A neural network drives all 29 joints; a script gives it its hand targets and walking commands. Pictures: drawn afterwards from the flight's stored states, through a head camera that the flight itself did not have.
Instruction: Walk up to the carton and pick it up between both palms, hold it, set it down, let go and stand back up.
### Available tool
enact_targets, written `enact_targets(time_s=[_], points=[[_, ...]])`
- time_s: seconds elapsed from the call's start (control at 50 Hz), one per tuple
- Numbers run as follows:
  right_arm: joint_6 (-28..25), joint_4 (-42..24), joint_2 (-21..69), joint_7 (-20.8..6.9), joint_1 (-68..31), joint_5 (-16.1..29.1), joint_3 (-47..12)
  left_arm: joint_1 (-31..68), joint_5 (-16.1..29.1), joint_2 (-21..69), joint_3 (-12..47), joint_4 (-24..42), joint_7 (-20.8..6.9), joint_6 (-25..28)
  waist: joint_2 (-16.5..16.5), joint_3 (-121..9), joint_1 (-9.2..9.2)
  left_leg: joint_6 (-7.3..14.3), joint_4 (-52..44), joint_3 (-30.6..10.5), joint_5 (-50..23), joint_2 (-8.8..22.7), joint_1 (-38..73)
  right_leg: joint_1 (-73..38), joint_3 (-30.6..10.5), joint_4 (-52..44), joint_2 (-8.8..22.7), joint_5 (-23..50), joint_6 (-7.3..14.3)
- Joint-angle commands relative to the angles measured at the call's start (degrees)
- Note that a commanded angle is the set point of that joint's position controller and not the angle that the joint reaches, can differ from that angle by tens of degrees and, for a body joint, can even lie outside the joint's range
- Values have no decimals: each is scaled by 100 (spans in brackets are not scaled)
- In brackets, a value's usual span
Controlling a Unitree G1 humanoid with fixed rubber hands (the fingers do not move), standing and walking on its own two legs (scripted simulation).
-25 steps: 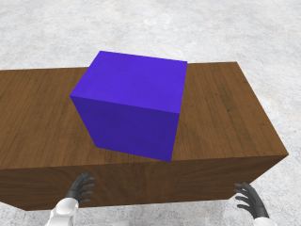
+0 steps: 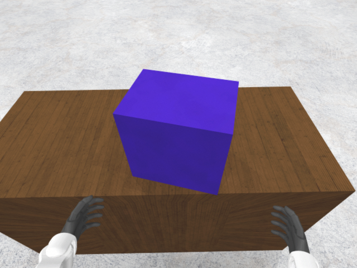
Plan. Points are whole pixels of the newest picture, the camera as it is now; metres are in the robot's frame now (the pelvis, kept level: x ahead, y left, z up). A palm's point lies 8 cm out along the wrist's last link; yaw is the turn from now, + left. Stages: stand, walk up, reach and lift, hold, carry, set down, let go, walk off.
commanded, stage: reach and lift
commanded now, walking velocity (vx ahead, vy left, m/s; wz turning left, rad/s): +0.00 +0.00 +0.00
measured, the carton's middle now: (180, 133) +0.46 +0.04 +0.01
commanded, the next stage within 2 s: none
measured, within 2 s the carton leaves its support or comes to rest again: neither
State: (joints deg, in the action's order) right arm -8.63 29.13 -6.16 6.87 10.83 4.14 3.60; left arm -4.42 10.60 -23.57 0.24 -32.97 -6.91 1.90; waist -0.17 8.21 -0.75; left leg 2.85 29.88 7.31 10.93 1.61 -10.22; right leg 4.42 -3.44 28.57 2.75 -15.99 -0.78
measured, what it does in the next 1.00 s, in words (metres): stands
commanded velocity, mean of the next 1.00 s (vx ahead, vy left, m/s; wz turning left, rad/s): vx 0.00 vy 0.00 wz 0.00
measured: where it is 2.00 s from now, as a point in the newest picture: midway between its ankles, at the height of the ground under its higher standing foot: outside the picture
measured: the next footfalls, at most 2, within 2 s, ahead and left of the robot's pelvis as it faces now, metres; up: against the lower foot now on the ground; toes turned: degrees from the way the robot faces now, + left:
none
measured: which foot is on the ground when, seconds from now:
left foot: down 0.00-1.00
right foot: down 0.00-1.00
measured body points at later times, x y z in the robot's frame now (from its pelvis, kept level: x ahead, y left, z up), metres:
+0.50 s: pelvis +0.01 +0.01 +0.00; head +0.02 +0.03 +0.44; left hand +0.21 +0.31 -0.01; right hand +0.22 -0.17 -0.03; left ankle +0.08 +0.09 -0.73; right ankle +0.02 -0.17 -0.73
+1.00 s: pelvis +0.03 +0.00 +0.00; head +0.02 +0.01 +0.45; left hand +0.27 +0.29 +0.03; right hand +0.27 -0.18 +0.01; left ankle +0.07 +0.09 -0.73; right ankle +0.02 -0.17 -0.73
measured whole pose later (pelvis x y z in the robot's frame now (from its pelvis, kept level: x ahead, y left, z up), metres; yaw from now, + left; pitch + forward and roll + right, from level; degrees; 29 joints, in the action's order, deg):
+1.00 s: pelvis +0.03 +0.00 +0.00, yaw +2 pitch -7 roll -1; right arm -6.5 12.3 -2.1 18.3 11.4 11.3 -2.5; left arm -3.5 22.6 -33.1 2.7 -20.9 -11.1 7.6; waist -1.1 6.4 -1.4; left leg 2.2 29.8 4.7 12.8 1.1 -10.1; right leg 1.8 -1.2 25.1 2.9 -16.6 -1.9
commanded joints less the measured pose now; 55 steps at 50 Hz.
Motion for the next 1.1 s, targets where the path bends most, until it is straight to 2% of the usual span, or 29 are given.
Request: enact_targets(time_s=[0.0,0.04,0.08,0.2,0.28,0.34,0.38,0.42,0.5,0.56,0.6,0.62,0.68,0.74,0.78,0.82,1.08], points=[[-155,-575,-269,165,-483,165,52,736,226,-1139,-261,383,-101,443,217,-482,78,-337,-865,-385,981,44,556,869,258,-714,-263,-713,281],[-211,-553,-133,241,-325,296,-65,632,297,-1159,-267,518,-137,563,322,-489,54,-397,-738,-448,694,17,932,1160,196,-830,-192,-714,316],[-263,-579,-175,269,-323,410,-72,497,286,-1118,-258,723,-140,631,619,-483,24,-435,-893,-578,702,123,848,879,244,-774,-277,-617,346],[-454,-808,-78,420,-104,423,-83,38,443,-1261,-265,889,-292,942,588,-337,34,-498,-850,-651,256,113,816,690,232,-820,-258,-293,344],[-704,-1245,83,526,-85,438,-151,68,669,-1501,-272,1379,-335,1302,633,-504,-19,-491,-735,-718,249,129,610,656,188,-689,-247,-319,316],[-779,-1224,294,615,-45,401,-271,13,802,-1664,-258,1142,-403,1475,511,-445,-23,-402,-576,-732,450,109,485,773,107,-632,-164,-477,309],[-871,-1278,347,658,-24,437,-344,25,878,-1728,-233,1217,-394,1571,643,-529,-70,-369,-528,-789,618,164,279,708,110,-469,-191,-574,311],[-947,-1357,388,737,-92,441,-366,76,991,-1812,-183,1232,-425,1634,606,-595,-64,-351,-441,-794,660,161,181,762,100,-411,-170,-596,306],[-1042,-1411,405,868,-90,422,-392,13,1151,-1867,-67,1233,-481,1684,538,-664,-9,-395,-297,-884,441,162,285,918,116,-371,-161,-520,324],[-1055,-1494,414,966,-212,459,-437,248,1233,-2021,-75,1388,-493,1676,629,-796,-28,-421,-213,-934,279,181,371,1008,108,-357,-132,-463,328],[-986,-1427,433,1012,-286,501,-471,397,1161,-2056,-121,1501,-468,1592,813,-751,-60,-453,-211,-949,102,188,475,1035,104,-396,-124,-445,344],[-926,-1427,374,1034,-139,543,-479,233,1155,-1998,-72,1570,-467,1533,825,-747,-2,-491,-257,-977,72,211,572,976,133,-426,-144,-365,346],[-805,-1652,295,1100,-370,548,-445,437,1175,-2076,-138,1700,-476,1356,741,-868,-18,-470,-304,-989,-58,201,702,949,147,-518,-149,-350,331],[-662,-1849,230,1098,-309,603,-444,379,1142,-1983,-122,1849,-415,1180,875,-901,-1,-504,-413,-1024,-198,226,816,837,184,-570,-184,-188,355],[-524,-2002,197,1107,-337,588,-454,471,1184,-2029,-160,1845,-417,1113,755,-953,25,-478,-438,-1010,-335,193,909,830,166,-666,-153,-75,317],[-351,-2090,170,1112,-409,587,-432,659,1204,-2049,-164,1855,-421,1031,681,-914,48,-449,-535,-1018,-171,198,909,832,158,-733,-131,-117,306],[676,-2986,149,1249,-587,772,-657,1368,1227,-2088,-346,1935,-481,353,554,-950,10,-308,-746,-779,-362,128,1121,652,79,-1079,-69,111,249]])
